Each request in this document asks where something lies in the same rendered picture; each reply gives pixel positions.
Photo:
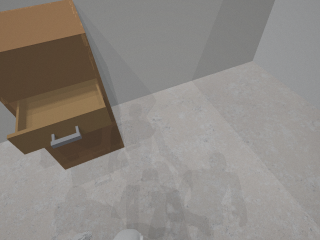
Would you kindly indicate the drawer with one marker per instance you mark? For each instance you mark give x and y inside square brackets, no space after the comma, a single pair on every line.
[58,112]

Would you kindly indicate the cabinet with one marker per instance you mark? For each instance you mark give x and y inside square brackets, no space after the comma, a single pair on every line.
[44,48]

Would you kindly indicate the robot left thigh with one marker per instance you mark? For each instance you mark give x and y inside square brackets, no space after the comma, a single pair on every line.
[129,234]

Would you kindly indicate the handle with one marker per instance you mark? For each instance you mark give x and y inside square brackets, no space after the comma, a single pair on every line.
[65,140]

